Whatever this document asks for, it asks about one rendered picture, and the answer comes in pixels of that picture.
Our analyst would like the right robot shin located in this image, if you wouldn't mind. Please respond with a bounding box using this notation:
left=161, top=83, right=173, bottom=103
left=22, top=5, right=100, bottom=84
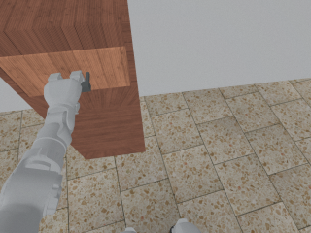
left=175, top=218, right=188, bottom=226

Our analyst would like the robot left forearm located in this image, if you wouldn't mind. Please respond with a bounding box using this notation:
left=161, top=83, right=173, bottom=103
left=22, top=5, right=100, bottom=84
left=0, top=104, right=76, bottom=210

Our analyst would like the drawer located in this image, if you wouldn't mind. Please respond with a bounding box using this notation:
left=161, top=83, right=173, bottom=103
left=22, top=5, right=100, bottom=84
left=0, top=46, right=130, bottom=97

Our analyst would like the cabinet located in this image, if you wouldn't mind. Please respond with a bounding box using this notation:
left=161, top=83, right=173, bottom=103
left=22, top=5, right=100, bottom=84
left=0, top=0, right=146, bottom=160

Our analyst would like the handle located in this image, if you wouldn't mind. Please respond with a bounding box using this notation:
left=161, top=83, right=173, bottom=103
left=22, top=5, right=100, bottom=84
left=81, top=72, right=91, bottom=92

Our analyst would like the robot left hand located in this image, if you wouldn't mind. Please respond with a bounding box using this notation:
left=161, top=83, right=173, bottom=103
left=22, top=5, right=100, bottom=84
left=44, top=70, right=85, bottom=115

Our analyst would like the robot left upper arm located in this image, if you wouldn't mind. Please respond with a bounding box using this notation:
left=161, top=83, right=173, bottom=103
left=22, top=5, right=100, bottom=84
left=0, top=167, right=63, bottom=233

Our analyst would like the right robot thigh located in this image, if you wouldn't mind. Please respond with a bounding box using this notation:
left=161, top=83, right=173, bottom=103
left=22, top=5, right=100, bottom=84
left=171, top=222, right=201, bottom=233

